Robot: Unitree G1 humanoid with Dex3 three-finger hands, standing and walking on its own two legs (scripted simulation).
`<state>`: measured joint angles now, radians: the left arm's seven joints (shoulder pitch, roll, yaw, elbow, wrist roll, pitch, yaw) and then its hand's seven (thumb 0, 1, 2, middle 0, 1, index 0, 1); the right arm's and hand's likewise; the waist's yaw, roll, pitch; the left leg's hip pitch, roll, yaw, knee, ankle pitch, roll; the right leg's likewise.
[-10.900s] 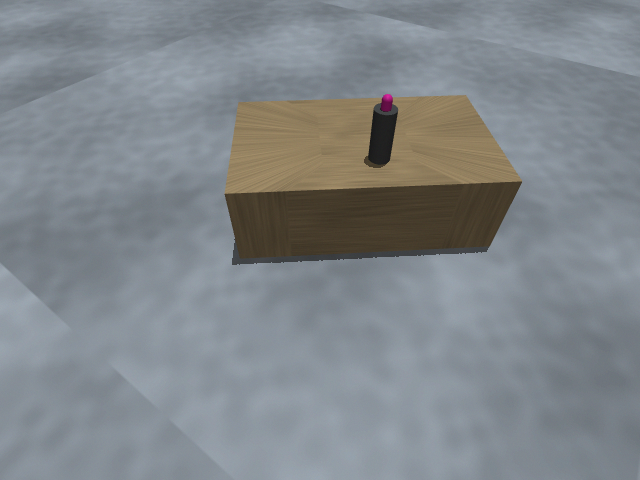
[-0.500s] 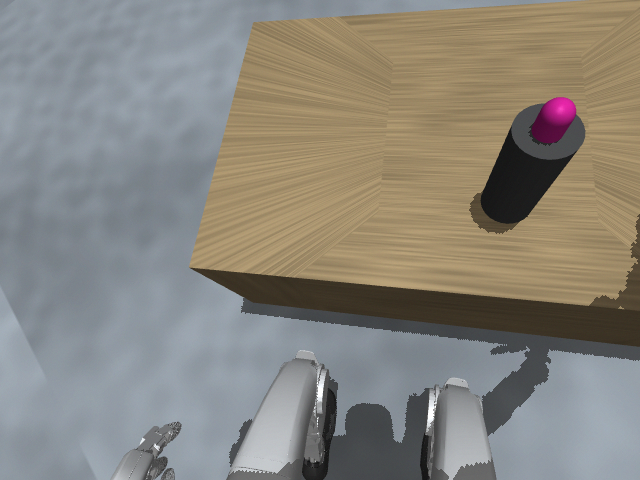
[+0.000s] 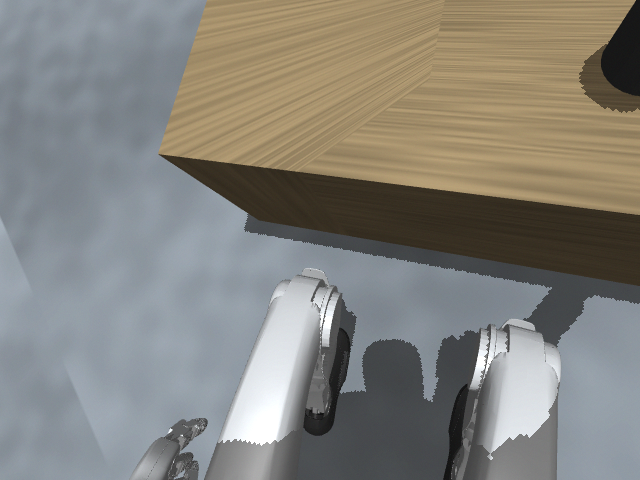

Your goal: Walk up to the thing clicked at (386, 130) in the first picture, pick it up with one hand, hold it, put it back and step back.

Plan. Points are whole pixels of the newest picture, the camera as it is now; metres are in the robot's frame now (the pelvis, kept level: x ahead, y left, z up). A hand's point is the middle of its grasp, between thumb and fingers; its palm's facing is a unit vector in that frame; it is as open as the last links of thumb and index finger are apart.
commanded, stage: close in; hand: right
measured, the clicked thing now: out of the picture +0.61 -0.23 +0.08
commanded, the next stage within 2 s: rest palm in 0.42 s
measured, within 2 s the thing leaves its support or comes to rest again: neither
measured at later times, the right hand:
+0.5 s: hand out of the picture +0.59 -0.25 +0.04, palm faces +0.21 +0.98 -0.03, open 17.1 cm
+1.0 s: hand out of the picture +0.59 -0.23 +0.03, palm faces +0.20 +0.98 -0.03, open 15.7 cm
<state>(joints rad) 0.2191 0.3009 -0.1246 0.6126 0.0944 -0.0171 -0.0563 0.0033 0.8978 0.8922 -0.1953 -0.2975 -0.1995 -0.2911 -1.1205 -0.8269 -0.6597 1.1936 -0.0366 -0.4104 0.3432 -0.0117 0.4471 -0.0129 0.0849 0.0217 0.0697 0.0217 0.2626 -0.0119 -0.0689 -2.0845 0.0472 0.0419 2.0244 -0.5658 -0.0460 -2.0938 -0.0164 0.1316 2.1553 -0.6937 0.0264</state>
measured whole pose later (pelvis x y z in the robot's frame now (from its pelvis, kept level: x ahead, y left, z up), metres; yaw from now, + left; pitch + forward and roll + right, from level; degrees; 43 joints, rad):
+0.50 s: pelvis +0.00 +0.00 +0.00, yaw -2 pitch +37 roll +5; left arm 0.27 0.32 -0.08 0.58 0.07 0.04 -0.04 0.00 0.89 0.90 -0.20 -0.30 -0.20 -0.30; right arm -1.13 -0.67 -0.54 1.12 -0.04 -0.35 0.15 -0.01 0.44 -0.03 0.07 0.03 0.06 0.03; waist 0.26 -0.03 -0.11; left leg -2.09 0.06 0.02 2.03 -0.58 -0.04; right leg -2.09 -0.01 0.11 2.13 -0.69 0.03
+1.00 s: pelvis +0.01 +0.01 +0.00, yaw -2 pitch +37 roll +5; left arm 0.23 0.31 -0.06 0.60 0.08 0.07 -0.04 0.00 0.87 0.92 -0.20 -0.30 -0.20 -0.30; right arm -1.16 -0.64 -0.52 1.14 -0.04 -0.37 0.12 -0.01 0.38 -0.08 0.32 0.16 0.30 0.16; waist 0.25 -0.04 -0.10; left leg -2.10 0.06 0.02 2.05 -0.59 -0.04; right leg -2.09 -0.01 0.11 2.14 -0.71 0.03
